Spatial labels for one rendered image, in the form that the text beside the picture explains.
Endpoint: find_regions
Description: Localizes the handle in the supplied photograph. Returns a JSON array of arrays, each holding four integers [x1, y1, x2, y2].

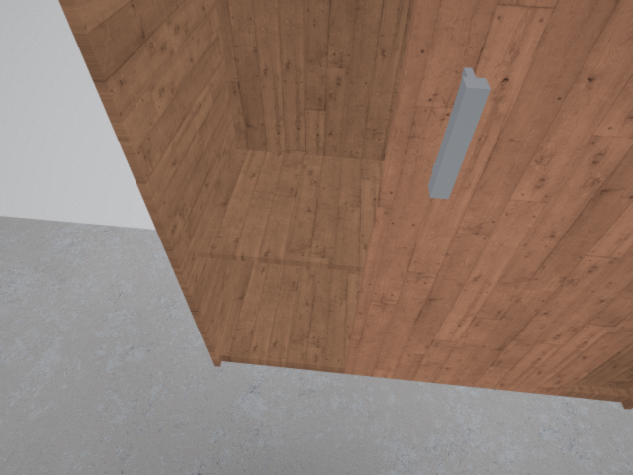
[[428, 67, 491, 199]]

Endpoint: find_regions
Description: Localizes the wardrobe door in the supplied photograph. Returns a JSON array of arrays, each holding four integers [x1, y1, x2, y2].
[[345, 0, 633, 396], [575, 342, 633, 390]]

